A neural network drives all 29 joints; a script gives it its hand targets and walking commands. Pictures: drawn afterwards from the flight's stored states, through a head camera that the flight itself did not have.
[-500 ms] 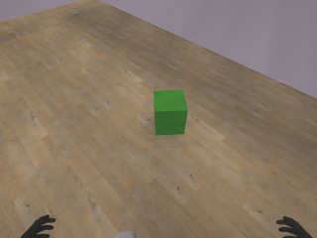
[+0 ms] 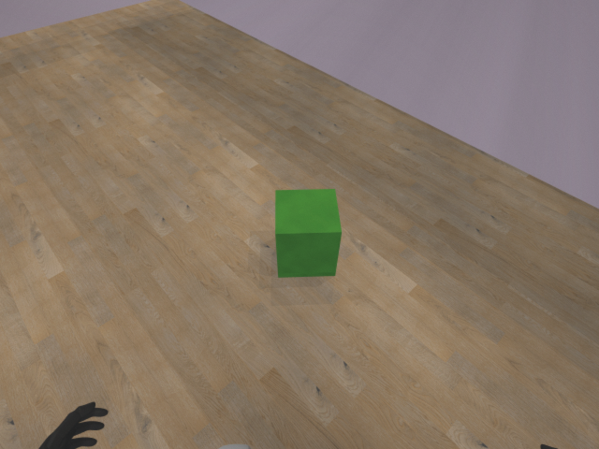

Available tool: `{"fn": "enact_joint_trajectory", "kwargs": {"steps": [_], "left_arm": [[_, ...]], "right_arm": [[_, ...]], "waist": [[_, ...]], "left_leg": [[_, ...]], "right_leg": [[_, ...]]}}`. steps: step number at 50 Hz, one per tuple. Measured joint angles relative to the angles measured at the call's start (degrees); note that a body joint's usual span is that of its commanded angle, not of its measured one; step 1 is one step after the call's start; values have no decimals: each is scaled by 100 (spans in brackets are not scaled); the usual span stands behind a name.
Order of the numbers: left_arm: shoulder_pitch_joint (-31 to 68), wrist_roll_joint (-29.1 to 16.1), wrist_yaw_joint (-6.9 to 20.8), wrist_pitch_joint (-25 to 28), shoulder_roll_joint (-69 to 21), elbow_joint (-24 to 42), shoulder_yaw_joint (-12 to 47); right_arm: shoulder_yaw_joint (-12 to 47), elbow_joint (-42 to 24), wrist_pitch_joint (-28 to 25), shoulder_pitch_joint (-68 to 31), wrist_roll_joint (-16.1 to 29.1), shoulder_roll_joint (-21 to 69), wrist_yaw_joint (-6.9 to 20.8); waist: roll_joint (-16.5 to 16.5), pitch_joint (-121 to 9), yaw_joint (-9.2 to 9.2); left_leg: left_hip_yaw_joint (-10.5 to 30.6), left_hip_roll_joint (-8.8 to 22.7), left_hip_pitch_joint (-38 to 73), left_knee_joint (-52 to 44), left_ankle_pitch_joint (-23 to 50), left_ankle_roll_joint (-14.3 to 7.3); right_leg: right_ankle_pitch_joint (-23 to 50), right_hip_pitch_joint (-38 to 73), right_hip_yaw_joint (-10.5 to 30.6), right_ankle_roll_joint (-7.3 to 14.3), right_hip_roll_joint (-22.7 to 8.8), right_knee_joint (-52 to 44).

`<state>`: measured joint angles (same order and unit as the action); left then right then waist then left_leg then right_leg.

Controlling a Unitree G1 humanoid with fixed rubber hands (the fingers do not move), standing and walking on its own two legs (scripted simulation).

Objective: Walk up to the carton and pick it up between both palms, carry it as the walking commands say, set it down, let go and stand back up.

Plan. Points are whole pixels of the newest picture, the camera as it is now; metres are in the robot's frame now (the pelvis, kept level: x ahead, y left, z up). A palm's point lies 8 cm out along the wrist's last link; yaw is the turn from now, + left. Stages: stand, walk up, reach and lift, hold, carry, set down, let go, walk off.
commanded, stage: walk up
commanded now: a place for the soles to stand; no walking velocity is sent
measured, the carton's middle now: (306, 234) +0.96 +0.02 -0.61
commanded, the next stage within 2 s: none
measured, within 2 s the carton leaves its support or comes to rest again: neither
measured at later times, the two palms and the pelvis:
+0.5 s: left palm (104, 386) +0.21 +0.30 -0.06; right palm (593, 434) +0.17 -0.37 -0.07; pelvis +0.10 -0.03 +0.00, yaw +1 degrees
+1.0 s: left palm (121, 342) +0.28 +0.30 -0.06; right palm (552, 338) +0.30 -0.36 -0.06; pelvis +0.20 -0.03 +0.00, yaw +4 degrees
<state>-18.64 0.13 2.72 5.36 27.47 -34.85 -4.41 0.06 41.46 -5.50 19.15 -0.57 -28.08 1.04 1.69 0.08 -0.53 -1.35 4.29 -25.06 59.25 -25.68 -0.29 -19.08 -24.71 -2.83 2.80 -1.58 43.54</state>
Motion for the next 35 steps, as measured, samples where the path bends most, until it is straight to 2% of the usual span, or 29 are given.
{"fn": "enact_joint_trajectory", "kwargs": {"steps": [6, 9, 12, 15, 17, 23, 26, 29, 35], "left_arm": [[-20, 0, -27, 0, -2, 1, 1], [-20, 0, -27, 0, -2, 2, 1], [-26, 0, -27, -11, -2, -5, 0], [-36, 0, -27, -53, -19, -3, 10], [-33, 0, -27, -53, -16, 1, 10], [48, 0, -18, -54, -12, 5, 11], [42, 0, -22, 2, -11, 1, 10], [-12, 0, -39, 12, -12, 0, 11], [-47, 0, -56, 12, -14, 2, 12]], "right_arm": [[0, -2, 0, -498, 33, -62, 37], [0, -1, 0, -556, 44, -62, 52], [1, 0, -56, -421, 15, -54, 52], [-1, 4, -123, -205, -7, -34, 46], [0, 3, -124, -19, 27, -77, 38], [1, 0, -110, 380, 6, -166, 37], [2, 5, -39, 270, 26, -144, 37], [1, 1, 48, 37, 12, 22, 37], [0, -3, 57, -379, 38, -59, 79]], "waist": [[-106, 36, 6], [-110, 22, 7], [-33, 57, 10], [94, 71, 13], [94, 65, 8], [99, 9, 3], [-17, 23, -1], [-13, 22, -1], [-207, 37, 5]], "left_leg": [[-12, -77, -178, -336, 10, 0], [-27, -78, -175, -972, 222, 0], [-66, -184, -50, -1724, 747, -19], [-108, -264, 116, -1714, 656, -18], [-112, -220, 271, -1718, 526, -18], [-168, -105, 546, -1721, 266, 57], [-99, 82, 445, -1275, 115, 73], [46, -55, 31, -86, -4, 53], [49, -76, -237, -157, 195, 41]], "right_leg": [[-120, 360, -100, 0, 70, -228], [-236, 381, -208, -1, 75, -229], [-451, 319, -312, 0, -7, 62], [-483, -127, 124, 1, 68, 1238], [-559, -299, 180, 0, 40, 1456], [-632, -418, 163, -1, -225, 446], [273, -293, 52, -8, -70, -4], [157, -76, 15, -18, -33, -40], [38, 381, -73, -18, 2, -311]]}}
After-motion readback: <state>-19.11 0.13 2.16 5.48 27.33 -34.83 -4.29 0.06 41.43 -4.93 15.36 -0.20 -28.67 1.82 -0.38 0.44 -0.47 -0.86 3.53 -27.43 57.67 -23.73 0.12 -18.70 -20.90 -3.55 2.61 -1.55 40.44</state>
